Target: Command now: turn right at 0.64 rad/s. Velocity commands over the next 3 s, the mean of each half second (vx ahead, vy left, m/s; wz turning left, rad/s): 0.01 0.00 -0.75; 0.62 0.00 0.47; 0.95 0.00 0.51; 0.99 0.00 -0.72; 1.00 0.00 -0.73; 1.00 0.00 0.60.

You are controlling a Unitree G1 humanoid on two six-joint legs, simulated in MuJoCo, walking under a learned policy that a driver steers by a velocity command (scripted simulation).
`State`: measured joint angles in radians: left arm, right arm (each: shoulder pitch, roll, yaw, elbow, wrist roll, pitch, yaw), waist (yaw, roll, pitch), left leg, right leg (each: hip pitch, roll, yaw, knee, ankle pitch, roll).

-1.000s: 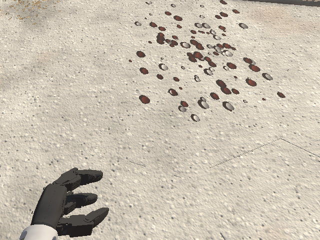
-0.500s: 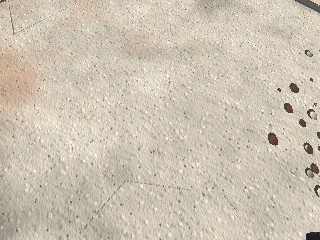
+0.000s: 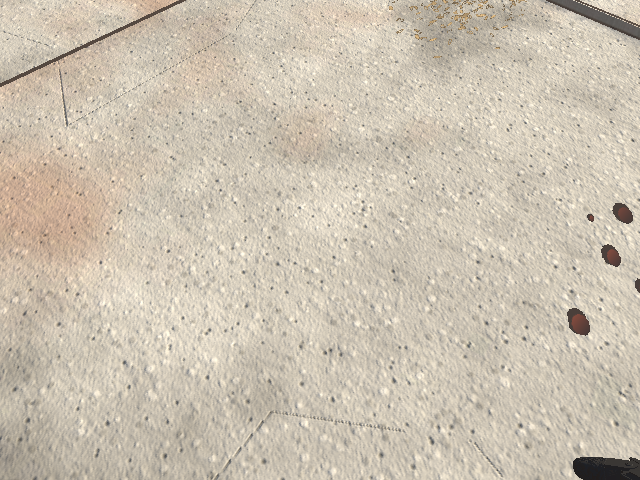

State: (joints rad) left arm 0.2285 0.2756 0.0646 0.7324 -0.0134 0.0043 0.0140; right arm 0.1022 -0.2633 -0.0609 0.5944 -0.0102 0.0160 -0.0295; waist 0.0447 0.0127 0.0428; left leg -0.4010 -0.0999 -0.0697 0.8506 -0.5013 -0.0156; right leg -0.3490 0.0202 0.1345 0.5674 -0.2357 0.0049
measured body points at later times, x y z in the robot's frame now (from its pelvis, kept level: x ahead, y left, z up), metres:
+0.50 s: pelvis -0.01 +0.02 +0.01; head +0.04 +0.00 +0.46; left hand +0.28 +0.18 -0.08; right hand +0.00 -0.29 -0.09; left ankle +0.01 +0.12 -0.73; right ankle -0.05 -0.14 -0.69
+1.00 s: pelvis +0.18 -0.07 -0.02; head +0.21 -0.08 +0.43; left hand +0.18 +0.20 -0.15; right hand +0.33 -0.35 -0.12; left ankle +0.36 -0.01 -0.70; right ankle -0.07 -0.12 -0.73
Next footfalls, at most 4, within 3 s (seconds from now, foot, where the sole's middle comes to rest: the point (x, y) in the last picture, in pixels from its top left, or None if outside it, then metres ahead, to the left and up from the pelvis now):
0.14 left None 0.04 0.11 -0.77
0.60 right None -0.03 -0.14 -0.77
1.06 left None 0.40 -0.04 -0.77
1.54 right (398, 303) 0.89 -0.09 -0.77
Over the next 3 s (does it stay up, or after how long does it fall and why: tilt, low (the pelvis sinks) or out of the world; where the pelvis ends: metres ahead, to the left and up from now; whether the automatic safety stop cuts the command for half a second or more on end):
stays up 1.97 -0.39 -0.01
